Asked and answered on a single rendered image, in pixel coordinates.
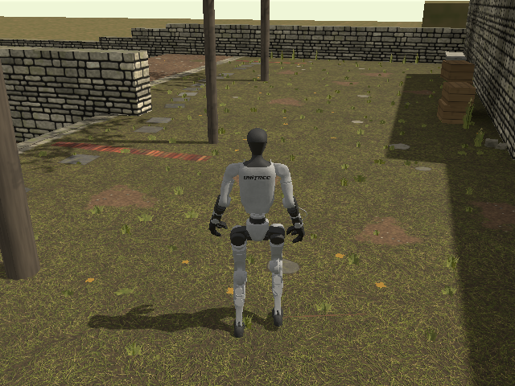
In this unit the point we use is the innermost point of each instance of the left robot foot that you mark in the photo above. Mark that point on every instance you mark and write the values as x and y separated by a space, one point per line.
238 330

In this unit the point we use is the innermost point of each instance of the robot right upper arm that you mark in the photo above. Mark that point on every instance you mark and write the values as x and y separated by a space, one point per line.
286 184

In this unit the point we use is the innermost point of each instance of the robot left forearm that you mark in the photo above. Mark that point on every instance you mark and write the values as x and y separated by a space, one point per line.
217 212

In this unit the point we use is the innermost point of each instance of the robot right hand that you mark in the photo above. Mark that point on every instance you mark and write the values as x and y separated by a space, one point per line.
295 231

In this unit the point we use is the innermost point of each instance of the robot left upper arm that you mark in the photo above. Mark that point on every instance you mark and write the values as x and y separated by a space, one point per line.
231 171

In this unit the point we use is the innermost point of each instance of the right robot thigh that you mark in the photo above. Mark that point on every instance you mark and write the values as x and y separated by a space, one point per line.
276 237

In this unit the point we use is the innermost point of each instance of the robot left hand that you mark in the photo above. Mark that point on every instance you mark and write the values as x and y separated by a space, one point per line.
212 227

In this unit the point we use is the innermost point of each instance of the robot right forearm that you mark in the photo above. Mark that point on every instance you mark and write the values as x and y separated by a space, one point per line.
295 215

